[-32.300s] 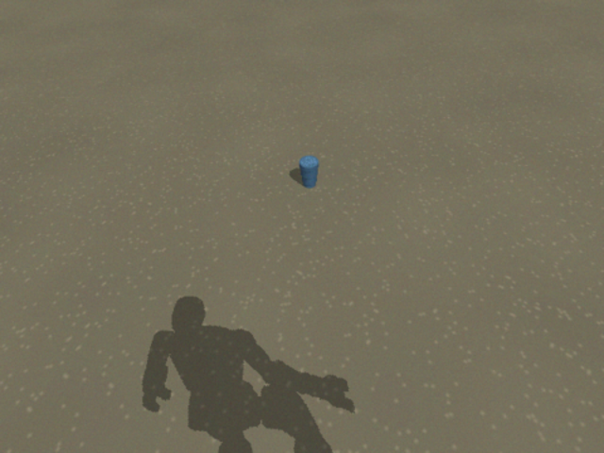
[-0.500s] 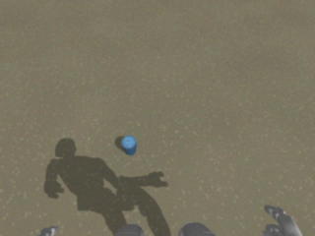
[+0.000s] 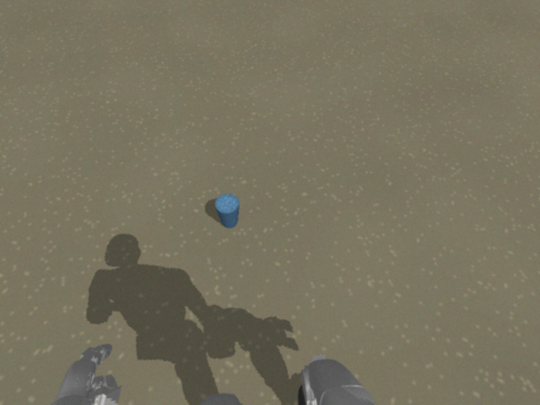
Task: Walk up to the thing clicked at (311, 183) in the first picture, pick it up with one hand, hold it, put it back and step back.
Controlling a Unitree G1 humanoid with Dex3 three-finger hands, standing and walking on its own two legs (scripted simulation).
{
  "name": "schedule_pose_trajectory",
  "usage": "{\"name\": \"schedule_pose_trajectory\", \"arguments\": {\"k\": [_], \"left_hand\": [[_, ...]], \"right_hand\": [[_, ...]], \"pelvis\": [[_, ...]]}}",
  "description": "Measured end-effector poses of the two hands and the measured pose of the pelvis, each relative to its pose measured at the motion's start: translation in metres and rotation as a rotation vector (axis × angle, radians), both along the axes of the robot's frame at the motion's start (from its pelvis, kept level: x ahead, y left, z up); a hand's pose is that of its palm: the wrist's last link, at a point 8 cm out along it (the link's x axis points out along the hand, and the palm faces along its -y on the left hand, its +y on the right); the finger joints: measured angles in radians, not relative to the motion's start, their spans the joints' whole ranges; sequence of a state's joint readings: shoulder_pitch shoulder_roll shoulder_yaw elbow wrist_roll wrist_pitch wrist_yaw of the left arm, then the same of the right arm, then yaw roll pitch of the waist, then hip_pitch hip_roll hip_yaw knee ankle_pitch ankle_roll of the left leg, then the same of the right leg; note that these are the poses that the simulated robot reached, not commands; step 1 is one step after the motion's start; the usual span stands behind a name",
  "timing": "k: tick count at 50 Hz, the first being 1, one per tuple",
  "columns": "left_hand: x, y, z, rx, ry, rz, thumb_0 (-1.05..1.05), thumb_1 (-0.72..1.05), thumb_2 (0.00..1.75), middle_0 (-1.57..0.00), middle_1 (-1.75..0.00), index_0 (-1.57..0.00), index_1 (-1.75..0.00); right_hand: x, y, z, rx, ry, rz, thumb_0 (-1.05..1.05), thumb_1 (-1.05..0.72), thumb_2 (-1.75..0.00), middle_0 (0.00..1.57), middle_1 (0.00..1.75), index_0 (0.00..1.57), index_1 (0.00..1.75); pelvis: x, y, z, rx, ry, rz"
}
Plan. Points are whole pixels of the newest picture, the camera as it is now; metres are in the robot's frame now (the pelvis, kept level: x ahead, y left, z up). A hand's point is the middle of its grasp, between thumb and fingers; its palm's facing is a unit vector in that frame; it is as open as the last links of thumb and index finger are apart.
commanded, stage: step back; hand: left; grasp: from the side
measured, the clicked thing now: (228, 213) +0.83 +0.16 -0.68
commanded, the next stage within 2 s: stand in 1.48 s
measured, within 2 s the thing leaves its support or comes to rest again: neither
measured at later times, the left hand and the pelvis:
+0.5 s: hand out of the picture -0.07 +0.22 -0.13, palm faces -0.02 -0.90 -0.43, open 7.4 cm; pelvis -0.16 -0.05 +0.00, yaw -1 degrees
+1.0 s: hand out of the picture -0.11 +0.21 -0.13, palm faces +0.06 -0.92 -0.38, open 7.4 cm; pelvis -0.16 -0.05 +0.01, yaw +2 degrees
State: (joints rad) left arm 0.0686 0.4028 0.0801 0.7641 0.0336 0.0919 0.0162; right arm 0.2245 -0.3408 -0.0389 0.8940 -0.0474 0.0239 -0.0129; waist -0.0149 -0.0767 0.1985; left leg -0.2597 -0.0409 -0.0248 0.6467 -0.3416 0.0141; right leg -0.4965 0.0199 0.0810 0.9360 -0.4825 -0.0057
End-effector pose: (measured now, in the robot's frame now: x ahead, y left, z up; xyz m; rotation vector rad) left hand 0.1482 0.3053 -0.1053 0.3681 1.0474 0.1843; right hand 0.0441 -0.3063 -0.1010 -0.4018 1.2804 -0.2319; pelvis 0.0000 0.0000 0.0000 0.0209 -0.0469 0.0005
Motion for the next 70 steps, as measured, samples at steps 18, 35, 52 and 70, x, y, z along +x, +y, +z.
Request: {"name": "schedule_pose_trajectory", "arguments": {"k": [18, 35, 52, 70], "left_hand": [[-0.184, -0.047, 0.0, 0.028, 0.141, 0.005, 0.01, 0.91, 0.9, -0.2, -0.3, -0.2, -0.3], [-0.276, -0.014, 0.01, 0.027, 0.12, 0.114, 0.01, 0.9, 0.9, -0.2, -0.3, -0.2, -0.3], [-0.268, -0.051, 0.011, -0.01, 0.086, 0.129, 0.01, 0.9, 0.9, -0.2, -0.3, -0.2, -0.3], [-0.197, -0.015, -0.002, -0.033, 0.117, 0.104, 0.01, 0.91, 0.9, -0.2, -0.3, -0.2, -0.3]], "right_hand": [[-0.055, -0.068, 0.0, -0.019, -0.218, 0.003, 0.01, -0.9, -0.9, 0.21, 0.3, 0.21, 0.3], [-0.18, -0.03, -0.002, 0.06, -0.036, 0.024, 0.01, -0.9, -0.9, 0.21, 0.3, 0.21, 0.3], [-0.129, -0.055, -0.005, 0.054, -0.082, 0.06, 0.01, -0.9, -0.9, 0.21, 0.3, 0.21, 0.3], [-0.069, 0.0, 0.004, 0.07, -0.11, 0.052, 0.01, -0.9, -0.9, 0.21, 0.3, 0.21, 0.3]], "pelvis": [[-0.124, -0.048, -0.006, -0.023, 0.004, -0.071], [-0.178, -0.035, 0.008, -0.008, 0.002, 0.028], [-0.161, -0.051, 0.009, -0.03, -0.003, 0.041], [-0.122, -0.022, 0.013, -0.026, 0.024, 0.024]]}}
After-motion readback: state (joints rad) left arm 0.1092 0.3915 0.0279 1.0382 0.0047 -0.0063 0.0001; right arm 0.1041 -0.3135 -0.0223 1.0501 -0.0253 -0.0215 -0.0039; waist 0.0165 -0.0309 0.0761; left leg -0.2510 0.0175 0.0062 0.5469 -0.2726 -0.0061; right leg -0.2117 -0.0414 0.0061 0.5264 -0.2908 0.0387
